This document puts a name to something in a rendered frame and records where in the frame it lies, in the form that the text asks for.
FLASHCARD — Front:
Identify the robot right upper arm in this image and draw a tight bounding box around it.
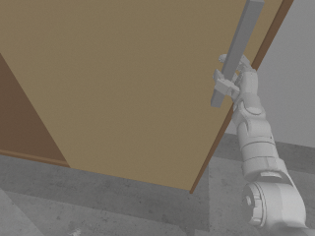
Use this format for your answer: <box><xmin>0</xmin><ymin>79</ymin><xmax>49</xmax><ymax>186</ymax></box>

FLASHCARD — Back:
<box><xmin>240</xmin><ymin>181</ymin><xmax>315</xmax><ymax>236</ymax></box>

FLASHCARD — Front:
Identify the right robot forearm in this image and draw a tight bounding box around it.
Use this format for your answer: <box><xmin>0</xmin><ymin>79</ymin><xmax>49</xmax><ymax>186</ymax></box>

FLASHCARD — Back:
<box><xmin>231</xmin><ymin>92</ymin><xmax>306</xmax><ymax>223</ymax></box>

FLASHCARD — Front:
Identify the robot right hand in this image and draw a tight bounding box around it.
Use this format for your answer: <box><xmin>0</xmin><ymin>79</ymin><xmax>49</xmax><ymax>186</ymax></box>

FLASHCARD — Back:
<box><xmin>212</xmin><ymin>54</ymin><xmax>259</xmax><ymax>103</ymax></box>

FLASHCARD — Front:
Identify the wardrobe door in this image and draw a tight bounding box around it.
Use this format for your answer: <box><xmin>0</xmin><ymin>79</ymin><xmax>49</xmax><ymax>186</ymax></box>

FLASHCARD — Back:
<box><xmin>0</xmin><ymin>0</ymin><xmax>283</xmax><ymax>191</ymax></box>
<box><xmin>0</xmin><ymin>53</ymin><xmax>67</xmax><ymax>162</ymax></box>

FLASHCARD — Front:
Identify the handle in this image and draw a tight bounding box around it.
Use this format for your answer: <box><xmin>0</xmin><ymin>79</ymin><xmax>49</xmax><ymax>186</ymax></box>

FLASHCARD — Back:
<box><xmin>211</xmin><ymin>0</ymin><xmax>265</xmax><ymax>108</ymax></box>

